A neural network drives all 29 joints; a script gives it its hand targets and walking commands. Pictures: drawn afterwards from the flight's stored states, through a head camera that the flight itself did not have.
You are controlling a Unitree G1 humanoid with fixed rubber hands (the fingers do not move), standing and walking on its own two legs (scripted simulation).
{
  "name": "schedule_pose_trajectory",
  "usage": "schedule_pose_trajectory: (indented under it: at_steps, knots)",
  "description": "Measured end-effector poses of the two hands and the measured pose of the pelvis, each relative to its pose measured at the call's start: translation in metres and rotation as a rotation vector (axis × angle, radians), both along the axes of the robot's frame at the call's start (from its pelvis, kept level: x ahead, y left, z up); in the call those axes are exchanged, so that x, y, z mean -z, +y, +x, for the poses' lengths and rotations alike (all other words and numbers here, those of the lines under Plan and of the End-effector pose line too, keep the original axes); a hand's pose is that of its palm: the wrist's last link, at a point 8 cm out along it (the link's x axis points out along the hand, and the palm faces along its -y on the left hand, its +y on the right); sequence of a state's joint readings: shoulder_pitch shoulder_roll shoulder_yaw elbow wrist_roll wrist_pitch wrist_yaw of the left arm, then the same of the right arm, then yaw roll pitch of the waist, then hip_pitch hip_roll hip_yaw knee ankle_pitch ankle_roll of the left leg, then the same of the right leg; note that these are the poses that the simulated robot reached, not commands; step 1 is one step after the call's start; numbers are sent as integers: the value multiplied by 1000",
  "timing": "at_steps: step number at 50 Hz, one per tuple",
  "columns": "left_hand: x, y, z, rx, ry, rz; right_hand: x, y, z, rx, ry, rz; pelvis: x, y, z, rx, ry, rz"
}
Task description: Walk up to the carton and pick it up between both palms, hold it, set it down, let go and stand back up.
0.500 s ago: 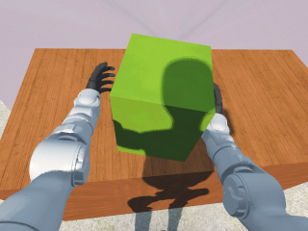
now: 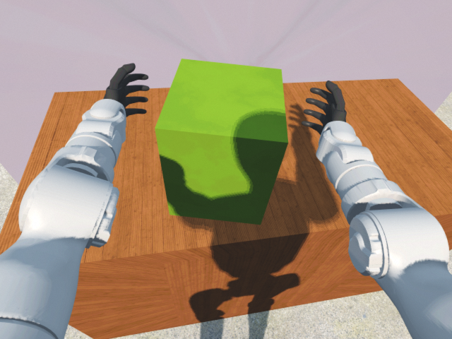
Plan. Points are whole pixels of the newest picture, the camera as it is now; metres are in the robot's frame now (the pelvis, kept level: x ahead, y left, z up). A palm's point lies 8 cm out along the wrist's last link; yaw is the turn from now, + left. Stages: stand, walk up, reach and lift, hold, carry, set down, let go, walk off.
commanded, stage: set down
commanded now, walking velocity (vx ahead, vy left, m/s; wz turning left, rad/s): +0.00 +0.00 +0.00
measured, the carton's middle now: (222, 145) +0.47 -0.08 +0.07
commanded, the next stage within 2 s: none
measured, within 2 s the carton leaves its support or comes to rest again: neither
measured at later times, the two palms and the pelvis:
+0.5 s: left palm (102, 77) +0.51 +0.12 +0.22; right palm (335, 93) +0.41 -0.25 +0.22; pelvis +0.00 -0.04 +0.01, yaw +1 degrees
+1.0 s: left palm (89, 117) +0.46 +0.15 +0.17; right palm (340, 135) +0.36 -0.25 +0.17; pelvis +0.00 -0.02 +0.01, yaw +0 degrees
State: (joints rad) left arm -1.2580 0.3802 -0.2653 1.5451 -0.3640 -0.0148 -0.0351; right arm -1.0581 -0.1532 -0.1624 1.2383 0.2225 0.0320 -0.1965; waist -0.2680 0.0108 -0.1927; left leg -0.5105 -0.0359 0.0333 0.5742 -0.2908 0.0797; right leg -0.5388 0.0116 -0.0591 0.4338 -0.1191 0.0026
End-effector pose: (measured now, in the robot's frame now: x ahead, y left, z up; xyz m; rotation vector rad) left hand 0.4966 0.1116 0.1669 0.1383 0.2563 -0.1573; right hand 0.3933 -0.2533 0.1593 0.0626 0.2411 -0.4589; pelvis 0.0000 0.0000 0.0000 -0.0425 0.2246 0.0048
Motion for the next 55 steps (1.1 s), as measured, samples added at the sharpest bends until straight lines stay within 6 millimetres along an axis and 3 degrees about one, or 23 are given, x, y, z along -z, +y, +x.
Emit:
schedule_pose_trajectory:
  at_steps: [11, 26, 35, 44, 55]
  knots:
    - [-45, -3, 3, -41, -22, -33, -43, -13, 3, -19, -29, -29, -6, -17, -3, -4, -30, 25]
    - [-48, 12, 13, -53, -23, -75, -56, 7, 20, -46, -32, -20, -12, -39, 2, -18, -31, 30]
    - [-34, 20, 3, -12, 1, -55, -44, 14, 10, -38, -34, 7, -15, -37, 6, -16, -95, 24]
    - [-14, 30, -18, 12, 24, -38, -17, 9, -16, -13, -40, 44, -15, -25, 4, -4, -161, 14]
    - [-2, 48, -45, 22, 34, -40, -7, 10, -45, -22, -38, 38, -14, -11, -4, 8, -215, 10]
